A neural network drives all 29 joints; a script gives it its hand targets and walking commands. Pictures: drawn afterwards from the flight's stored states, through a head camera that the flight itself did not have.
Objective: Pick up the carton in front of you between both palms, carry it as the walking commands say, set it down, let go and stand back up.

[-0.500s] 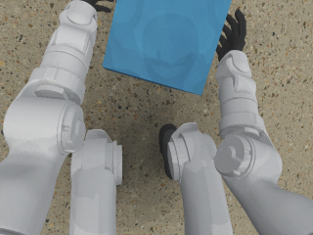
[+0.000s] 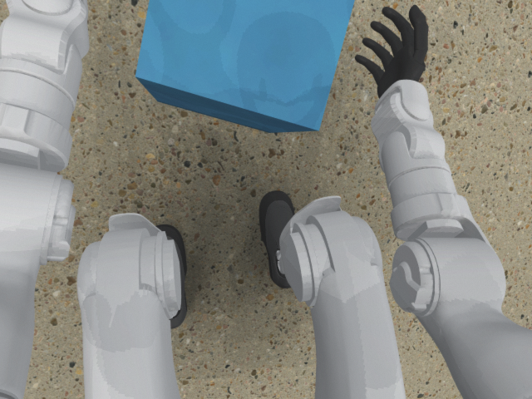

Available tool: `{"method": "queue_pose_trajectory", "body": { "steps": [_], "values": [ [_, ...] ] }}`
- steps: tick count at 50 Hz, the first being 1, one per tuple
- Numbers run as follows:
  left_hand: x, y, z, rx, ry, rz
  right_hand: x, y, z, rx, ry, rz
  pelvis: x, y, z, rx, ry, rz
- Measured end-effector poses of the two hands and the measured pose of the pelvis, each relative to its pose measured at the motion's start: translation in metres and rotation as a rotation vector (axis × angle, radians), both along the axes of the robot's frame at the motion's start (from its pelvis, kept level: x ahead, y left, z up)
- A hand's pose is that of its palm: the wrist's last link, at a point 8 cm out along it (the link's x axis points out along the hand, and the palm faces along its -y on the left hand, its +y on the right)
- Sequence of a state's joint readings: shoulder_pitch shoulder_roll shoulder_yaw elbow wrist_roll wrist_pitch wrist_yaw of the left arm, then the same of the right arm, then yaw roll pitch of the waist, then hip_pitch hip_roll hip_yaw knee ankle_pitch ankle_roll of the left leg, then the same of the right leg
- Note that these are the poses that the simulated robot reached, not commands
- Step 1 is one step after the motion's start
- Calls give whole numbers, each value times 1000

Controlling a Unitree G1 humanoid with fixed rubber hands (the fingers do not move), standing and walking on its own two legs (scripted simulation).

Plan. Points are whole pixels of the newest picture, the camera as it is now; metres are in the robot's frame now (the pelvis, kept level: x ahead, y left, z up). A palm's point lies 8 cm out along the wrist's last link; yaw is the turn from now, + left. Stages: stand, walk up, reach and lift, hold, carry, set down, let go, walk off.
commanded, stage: set down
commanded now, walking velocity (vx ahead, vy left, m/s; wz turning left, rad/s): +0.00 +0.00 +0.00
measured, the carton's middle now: (238, 44) +0.53 -0.02 -0.26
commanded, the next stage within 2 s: let go in 0.90 s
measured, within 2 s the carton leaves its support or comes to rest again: neither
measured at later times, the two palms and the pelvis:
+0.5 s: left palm out of the picture +0.57 +0.18 +0.00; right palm (501, 57) +0.47 -0.20 +0.01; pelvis +0.02 +0.00 +0.12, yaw +1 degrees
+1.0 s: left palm out of the picture +0.57 +0.19 +0.16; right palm out of the picture +0.46 -0.19 +0.16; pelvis +0.05 +0.01 +0.25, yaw +3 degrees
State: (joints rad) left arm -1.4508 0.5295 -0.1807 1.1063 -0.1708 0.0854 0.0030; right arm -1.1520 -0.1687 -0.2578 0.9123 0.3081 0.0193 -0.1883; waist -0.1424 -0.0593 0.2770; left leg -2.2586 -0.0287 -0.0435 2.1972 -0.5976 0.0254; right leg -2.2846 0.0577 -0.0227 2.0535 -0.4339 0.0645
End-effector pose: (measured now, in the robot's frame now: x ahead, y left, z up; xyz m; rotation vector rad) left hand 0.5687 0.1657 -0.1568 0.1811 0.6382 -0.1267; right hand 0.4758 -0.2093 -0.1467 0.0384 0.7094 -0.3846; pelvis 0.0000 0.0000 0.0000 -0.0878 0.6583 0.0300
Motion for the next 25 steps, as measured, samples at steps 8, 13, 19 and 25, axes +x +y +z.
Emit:
{"method": "queue_pose_trajectory", "body": {
  "steps": [8,13,19,25],
  "values": [
    [8,-1,68,25,29,13,-10,19,51,21,-20,-11,5,-1,38,24,23,-3],
    [8,2,99,18,42,21,-11,15,86,7,-29,-17,12,-2,65,27,69,-6],
    [7,7,127,8,29,17,-8,14,121,1,-42,-11,19,-2,93,25,111,-7],
    [6,13,160,7,15,6,-8,14,156,-6,-46,-11,24,-1,122,22,135,1]
  ]
}}
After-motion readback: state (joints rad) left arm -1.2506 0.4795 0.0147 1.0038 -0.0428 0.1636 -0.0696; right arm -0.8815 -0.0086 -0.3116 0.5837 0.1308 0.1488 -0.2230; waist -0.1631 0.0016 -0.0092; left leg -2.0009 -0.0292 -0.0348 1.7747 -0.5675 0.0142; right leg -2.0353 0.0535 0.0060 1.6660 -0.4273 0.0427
